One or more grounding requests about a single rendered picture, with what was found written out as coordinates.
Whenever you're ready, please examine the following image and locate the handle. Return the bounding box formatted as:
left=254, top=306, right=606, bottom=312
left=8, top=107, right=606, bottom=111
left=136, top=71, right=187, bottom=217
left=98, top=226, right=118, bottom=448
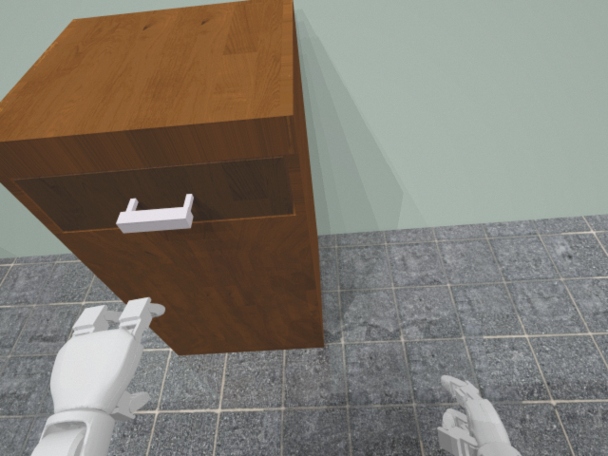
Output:
left=116, top=194, right=194, bottom=233

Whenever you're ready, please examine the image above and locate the drawer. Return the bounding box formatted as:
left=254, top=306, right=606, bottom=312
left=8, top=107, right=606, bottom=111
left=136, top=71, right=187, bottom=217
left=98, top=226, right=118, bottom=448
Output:
left=14, top=155, right=294, bottom=232

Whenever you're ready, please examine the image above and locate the robot right hand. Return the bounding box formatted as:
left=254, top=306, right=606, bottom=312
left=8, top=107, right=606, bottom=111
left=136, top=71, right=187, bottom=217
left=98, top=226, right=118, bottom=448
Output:
left=437, top=375, right=511, bottom=456

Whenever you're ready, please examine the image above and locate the robot left hand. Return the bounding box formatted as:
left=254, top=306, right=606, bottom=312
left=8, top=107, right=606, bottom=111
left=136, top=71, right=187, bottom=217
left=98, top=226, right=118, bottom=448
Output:
left=50, top=297, right=165, bottom=423

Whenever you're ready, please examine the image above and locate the cabinet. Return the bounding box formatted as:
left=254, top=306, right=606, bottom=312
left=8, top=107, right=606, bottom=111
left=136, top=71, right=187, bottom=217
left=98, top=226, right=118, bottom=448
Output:
left=0, top=0, right=324, bottom=355

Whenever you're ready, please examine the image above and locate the robot left forearm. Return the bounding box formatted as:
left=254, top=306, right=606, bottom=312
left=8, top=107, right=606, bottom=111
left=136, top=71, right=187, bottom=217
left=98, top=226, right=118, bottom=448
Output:
left=30, top=408, right=115, bottom=456

